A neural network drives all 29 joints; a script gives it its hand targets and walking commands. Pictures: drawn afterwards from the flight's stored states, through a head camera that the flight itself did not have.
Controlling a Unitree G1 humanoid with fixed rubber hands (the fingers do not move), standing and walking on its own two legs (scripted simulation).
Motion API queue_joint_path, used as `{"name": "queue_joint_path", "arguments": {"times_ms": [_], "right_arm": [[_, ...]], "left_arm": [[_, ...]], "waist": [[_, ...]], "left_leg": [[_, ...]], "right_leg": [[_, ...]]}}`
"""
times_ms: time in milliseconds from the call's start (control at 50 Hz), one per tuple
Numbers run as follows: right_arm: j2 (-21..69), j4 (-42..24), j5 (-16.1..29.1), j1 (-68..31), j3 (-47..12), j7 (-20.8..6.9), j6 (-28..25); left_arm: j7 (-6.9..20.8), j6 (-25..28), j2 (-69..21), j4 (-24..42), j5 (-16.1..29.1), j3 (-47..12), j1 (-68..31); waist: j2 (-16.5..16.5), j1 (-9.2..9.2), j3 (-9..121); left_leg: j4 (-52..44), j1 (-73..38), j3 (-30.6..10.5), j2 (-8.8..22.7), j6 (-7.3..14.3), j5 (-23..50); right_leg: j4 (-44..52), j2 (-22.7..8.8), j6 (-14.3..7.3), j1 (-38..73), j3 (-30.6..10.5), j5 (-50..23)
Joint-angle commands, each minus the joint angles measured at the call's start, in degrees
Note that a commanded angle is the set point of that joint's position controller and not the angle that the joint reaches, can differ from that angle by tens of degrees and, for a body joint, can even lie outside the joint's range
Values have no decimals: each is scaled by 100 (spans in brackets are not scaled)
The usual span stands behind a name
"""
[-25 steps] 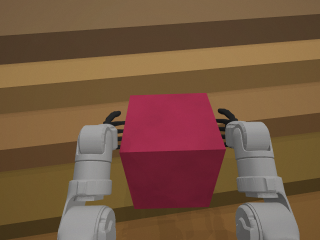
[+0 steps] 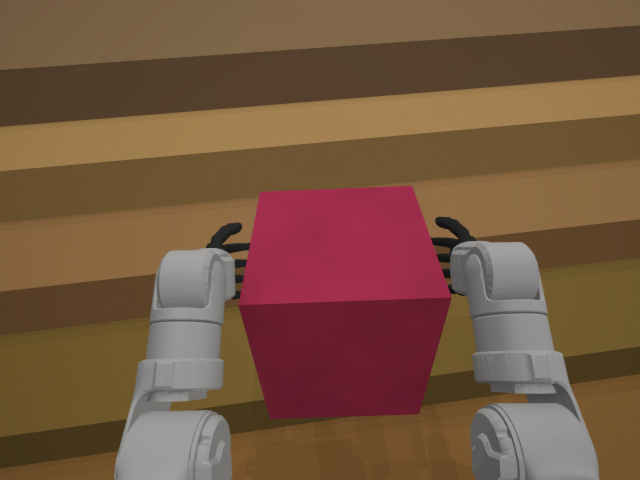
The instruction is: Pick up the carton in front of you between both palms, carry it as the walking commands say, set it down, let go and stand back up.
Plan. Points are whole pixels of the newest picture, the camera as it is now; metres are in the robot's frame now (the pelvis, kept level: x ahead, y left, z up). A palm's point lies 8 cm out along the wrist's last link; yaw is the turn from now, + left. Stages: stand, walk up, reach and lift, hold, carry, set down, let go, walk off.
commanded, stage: carry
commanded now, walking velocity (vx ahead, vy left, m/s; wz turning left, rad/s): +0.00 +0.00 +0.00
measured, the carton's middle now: (340, 303) +0.36 +0.00 +0.05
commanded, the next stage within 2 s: none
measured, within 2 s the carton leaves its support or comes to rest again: neither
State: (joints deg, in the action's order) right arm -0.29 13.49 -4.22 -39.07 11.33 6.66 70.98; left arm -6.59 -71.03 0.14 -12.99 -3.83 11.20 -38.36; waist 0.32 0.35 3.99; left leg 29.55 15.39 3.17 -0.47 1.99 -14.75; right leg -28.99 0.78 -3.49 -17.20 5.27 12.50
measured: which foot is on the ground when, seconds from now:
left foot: down 0.00-1.00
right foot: down 0.00-1.00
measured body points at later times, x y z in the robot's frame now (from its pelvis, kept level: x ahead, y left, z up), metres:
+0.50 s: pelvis -0.02 +0.00 +0.00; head -0.04 +0.00 +0.45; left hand +0.33 +0.15 +0.12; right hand +0.33 -0.15 +0.12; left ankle +0.01 +0.10 -0.74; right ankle +0.03 -0.08 -0.74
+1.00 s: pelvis -0.03 +0.00 +0.00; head -0.05 +0.00 +0.45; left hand +0.32 +0.16 +0.12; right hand +0.33 -0.15 +0.12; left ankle +0.01 +0.10 -0.74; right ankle +0.03 -0.08 -0.74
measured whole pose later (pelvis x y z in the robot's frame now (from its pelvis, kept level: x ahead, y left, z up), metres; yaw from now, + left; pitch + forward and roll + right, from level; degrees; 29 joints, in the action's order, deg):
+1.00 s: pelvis -0.03 +0.00 +0.00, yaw +0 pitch +1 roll +0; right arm -0.3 12.5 -4.2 -38.8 11.5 6.6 70.9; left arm -6.6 -71.2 -0.1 -11.9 -4.2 11.1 -38.2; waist 0.0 0.2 3.3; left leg 31.1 19.3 3.6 -0.2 2.2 -12.4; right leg -29.7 0.1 -3.5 -20.6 6.0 9.8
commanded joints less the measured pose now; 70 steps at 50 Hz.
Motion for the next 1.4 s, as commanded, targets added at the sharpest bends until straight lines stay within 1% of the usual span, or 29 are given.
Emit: {"name": "queue_joint_path", "arguments": {"times_ms": [0,100,220,320,400,520,840,900,1200,1260,1320,1380], "right_arm": [[6507,-660,2460,-4133,-3121,-1327,-178],[6519,-690,2476,-4158,-3137,-1336,-176],[6515,-735,2489,-4156,-3158,-1343,-167],[6513,-733,2490,-4141,-3176,-1349,-164],[6509,-739,2499,-4142,-3182,-1355,-167],[6511,-753,2498,-4161,-3195,-1353,-168],[6501,-743,2487,-4135,-3177,-1357,-172],[6504,-757,2496,-4146,-3193,-1358,-175],[6485,-725,2491,-4122,-3168,-1360,-190],[6482,-721,2486,-4116,-3155,-1359,-189],[6491,-749,2501,-4129,-3174,-1362,-189],[6492,-760,2499,-4143,-3171,-1361,-186]], "left_arm": [[1365,194,-6486,754,2505,-3153,-4301],[1360,190,-6493,810,2499,-3175,-4315],[1351,184,-6482,861,2493,-3198,-4320],[1348,180,-6470,863,2482,-3205,-4284],[1350,180,-6467,864,2479,-3217,-4287],[1356,185,-6474,851,2484,-3209,-4278],[1350,187,-6503,872,2497,-3237,-4303],[1350,191,-6509,873,2498,-3250,-4309],[1337,203,-6515,837,2501,-3239,-4285],[1335,200,-6514,840,2503,-3228,-4283],[1334,199,-6516,855,2500,-3237,-4282],[1332,194,-6523,866,2505,-3236,-4298]], "waist": [[-50,-14,2064],[-42,-6,2078],[-32,-19,2054],[-49,-17,2052],[-33,-14,2057],[-102,-11,2026],[-55,-17,2076],[-65,-8,2084],[-45,-14,2105],[-35,-26,2098],[-46,-13,2172],[-40,-26,2111]], "left_leg": [[-314,-503,-709,789,528,1006],[-317,-452,-720,779,535,924],[-318,-421,-734,766,559,709],[-298,-384,-736,760,569,658],[-282,-370,-726,744,538,568],[-286,-299,-737,752,533,513],[-291,-250,-722,747,539,508],[-293,-229,-703,719,514,394],[-293,-224,-706,749,521,535],[-292,-244,-721,775,550,662],[-289,-268,-704,754,533,569],[-301,-257,-719,773,553,639]], "right_leg": [[304,-872,-404,835,-829,-1175],[311,-877,-410,833,-836,-1096],[385,-891,-413,739,-860,-784],[387,-899,-424,700,-856,-719],[431,-931,-409,658,-882,-593],[453,-920,-400,605,-883,-479],[442,-899,-400,528,-850,-311],[482,-890,-383,477,-854,-125],[411,-886,-366,452,-807,-258],[374,-898,-380,476,-799,-395],[388,-886,-364,495,-788,-285],[373,-899,-375,481,-791,-353]]}}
